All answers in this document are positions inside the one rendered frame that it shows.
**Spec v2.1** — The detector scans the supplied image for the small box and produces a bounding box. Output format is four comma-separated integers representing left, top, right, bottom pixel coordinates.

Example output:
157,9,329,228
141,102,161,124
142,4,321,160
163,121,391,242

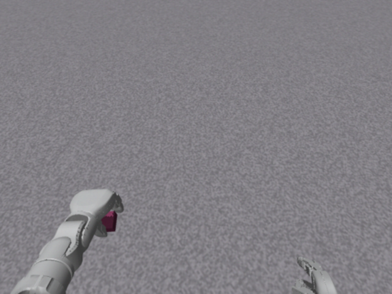
101,211,117,232

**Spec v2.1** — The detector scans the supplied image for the right robot hand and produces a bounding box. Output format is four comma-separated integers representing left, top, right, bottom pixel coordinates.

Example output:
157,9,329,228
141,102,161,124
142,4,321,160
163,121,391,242
292,257,338,294

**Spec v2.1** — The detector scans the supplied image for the left robot arm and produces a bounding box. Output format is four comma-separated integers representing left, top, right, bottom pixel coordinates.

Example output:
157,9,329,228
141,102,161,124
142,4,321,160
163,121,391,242
10,211,98,294

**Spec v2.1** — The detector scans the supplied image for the left robot hand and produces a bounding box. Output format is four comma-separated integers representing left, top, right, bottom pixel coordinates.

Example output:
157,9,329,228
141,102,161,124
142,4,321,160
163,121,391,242
70,189,124,237

